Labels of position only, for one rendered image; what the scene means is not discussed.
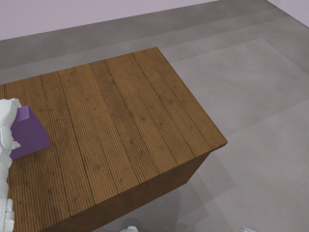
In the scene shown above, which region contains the robot left forearm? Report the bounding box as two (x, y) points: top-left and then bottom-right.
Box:
(0, 125), (13, 199)

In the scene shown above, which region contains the table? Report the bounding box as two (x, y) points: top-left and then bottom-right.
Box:
(0, 46), (228, 232)

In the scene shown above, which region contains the robot left hand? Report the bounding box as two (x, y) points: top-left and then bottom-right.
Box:
(0, 98), (21, 150)

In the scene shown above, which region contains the left robot shin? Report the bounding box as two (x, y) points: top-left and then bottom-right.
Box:
(127, 226), (138, 231)

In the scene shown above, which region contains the sponge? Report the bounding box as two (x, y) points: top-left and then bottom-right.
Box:
(10, 105), (50, 160)

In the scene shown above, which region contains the robot left upper arm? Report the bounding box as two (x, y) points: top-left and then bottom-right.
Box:
(0, 197), (14, 232)

